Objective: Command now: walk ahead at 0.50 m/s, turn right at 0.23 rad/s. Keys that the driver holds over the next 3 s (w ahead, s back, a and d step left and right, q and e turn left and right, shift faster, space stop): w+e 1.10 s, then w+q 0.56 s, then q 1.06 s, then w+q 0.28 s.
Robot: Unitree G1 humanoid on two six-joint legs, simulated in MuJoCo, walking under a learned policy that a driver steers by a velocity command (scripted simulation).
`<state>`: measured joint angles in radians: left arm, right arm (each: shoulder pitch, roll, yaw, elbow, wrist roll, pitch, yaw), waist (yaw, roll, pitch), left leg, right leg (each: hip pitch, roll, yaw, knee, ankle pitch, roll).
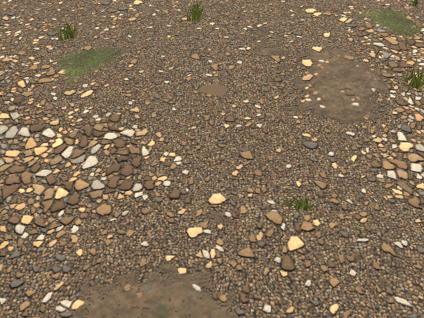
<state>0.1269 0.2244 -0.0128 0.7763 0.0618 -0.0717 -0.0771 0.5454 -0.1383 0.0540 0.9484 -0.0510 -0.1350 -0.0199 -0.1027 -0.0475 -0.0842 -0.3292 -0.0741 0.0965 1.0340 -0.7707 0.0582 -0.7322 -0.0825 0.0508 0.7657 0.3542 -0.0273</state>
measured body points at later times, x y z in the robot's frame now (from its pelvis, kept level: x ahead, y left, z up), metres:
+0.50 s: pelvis +0.29 -0.01 -0.11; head +0.31 -0.01 +0.34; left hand +0.39 +0.25 -0.24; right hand +0.48 -0.29 -0.17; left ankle +0.45 +0.09 -0.84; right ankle +0.20 -0.11 -0.84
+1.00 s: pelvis +0.51 -0.09 -0.11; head +0.54 -0.11 +0.34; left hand +0.84 -0.04 -0.19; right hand +0.35 -0.34 -0.23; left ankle +0.45 +0.09 -0.84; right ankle +0.56 -0.27 -0.82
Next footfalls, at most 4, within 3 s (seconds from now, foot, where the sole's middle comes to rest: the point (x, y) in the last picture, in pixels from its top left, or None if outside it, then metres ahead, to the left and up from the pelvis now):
0.12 right None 0.24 -0.11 -0.88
0.52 left None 0.48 0.07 -0.88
1.04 right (286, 309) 0.59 -0.28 -0.88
1.58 left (267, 215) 0.98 -0.29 -0.88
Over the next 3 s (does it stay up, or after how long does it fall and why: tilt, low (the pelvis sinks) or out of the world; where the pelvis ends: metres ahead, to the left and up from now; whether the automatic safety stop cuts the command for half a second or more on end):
stays up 1.05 -0.37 -0.10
